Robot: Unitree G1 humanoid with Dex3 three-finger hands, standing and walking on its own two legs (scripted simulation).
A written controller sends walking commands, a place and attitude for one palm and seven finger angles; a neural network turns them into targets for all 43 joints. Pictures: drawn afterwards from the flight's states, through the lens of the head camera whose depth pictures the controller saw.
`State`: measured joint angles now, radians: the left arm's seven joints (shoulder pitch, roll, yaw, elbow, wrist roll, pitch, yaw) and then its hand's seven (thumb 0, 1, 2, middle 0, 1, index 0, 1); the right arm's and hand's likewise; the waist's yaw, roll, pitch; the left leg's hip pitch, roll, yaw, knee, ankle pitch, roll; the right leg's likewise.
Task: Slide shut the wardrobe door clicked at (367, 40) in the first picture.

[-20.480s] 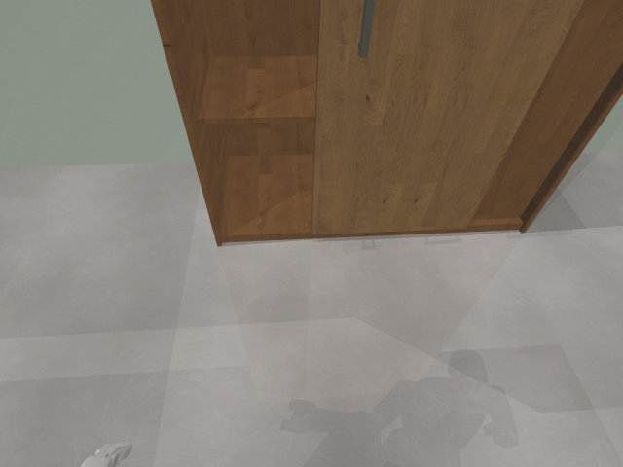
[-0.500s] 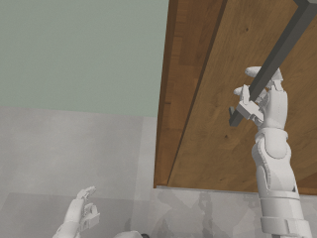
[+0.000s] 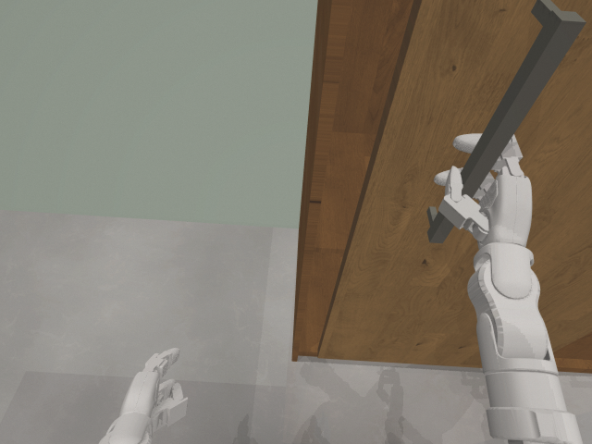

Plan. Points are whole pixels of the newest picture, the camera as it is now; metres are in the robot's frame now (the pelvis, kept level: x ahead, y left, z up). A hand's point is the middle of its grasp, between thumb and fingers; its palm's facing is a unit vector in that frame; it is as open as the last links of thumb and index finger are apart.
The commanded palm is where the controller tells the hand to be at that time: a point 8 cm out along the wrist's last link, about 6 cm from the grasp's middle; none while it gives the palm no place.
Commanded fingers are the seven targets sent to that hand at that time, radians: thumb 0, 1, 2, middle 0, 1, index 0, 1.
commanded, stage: step sideways, sliding the door along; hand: right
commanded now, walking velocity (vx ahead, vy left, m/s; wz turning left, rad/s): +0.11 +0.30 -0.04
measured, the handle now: (477, 148) +0.41 -0.20 +0.20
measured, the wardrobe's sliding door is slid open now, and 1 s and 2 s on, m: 0.06 0.06 0.06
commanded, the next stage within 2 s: stop walking and hold the door there in 1.04 s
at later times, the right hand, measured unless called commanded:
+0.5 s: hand (453, 200) +0.36 -0.18 +0.16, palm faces +0.16 +0.98 -0.13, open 6.1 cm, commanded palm +0.34 -0.20 +0.17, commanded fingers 0.00 -0.90 -0.90 0.45 1.40 0.45 1.40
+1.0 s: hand (452, 200) +0.37 -0.17 +0.16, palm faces +0.16 +0.98 -0.12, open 6.1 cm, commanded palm +0.34 -0.19 +0.17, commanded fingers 0.00 -0.90 -0.90 0.45 1.40 0.45 1.40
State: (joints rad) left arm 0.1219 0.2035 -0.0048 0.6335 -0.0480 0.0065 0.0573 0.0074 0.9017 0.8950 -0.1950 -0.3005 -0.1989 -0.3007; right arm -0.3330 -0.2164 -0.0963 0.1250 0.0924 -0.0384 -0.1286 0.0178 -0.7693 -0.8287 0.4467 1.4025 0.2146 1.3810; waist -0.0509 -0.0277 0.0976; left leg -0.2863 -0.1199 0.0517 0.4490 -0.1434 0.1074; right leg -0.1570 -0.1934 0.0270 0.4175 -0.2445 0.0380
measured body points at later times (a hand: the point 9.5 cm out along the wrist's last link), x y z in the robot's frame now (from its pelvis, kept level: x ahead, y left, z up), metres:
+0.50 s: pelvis +0.00 -0.01 +0.00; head +0.05 -0.01 +0.45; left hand +0.18 +0.20 -0.11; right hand +0.35 -0.23 +0.17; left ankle +0.06 +0.03 -0.73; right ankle -0.01 -0.24 -0.73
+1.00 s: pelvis +0.00 -0.01 +0.00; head +0.05 -0.01 +0.44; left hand +0.19 +0.20 -0.11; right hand +0.35 -0.23 +0.17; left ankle +0.06 +0.03 -0.73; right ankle -0.01 -0.24 -0.73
